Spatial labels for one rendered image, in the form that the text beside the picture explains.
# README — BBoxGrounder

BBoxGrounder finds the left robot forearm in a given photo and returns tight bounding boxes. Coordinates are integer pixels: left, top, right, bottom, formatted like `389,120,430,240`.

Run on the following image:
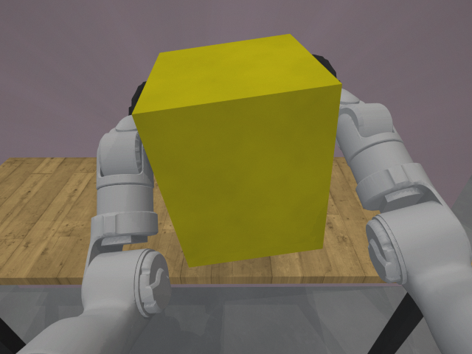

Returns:
81,115,159,308

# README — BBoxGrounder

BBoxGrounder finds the left robot upper arm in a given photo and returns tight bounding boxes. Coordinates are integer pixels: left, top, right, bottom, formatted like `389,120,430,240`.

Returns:
16,249,172,354

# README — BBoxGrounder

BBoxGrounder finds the table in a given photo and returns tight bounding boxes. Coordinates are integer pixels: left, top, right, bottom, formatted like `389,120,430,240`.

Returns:
0,157,472,354

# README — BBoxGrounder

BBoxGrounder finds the right robot upper arm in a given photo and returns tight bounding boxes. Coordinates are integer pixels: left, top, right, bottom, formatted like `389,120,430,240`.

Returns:
366,201,472,354

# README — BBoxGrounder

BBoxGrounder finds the carton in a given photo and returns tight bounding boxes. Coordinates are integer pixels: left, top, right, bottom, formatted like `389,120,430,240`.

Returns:
132,34,342,268

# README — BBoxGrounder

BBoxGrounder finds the right robot hand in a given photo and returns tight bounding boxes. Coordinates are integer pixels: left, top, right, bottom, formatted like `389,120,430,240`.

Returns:
312,55,337,79

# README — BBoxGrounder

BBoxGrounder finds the left robot hand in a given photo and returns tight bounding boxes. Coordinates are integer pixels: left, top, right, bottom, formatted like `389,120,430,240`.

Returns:
128,81,147,116

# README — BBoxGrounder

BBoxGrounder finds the right robot forearm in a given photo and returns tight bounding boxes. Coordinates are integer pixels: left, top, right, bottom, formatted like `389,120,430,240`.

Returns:
336,89,472,262

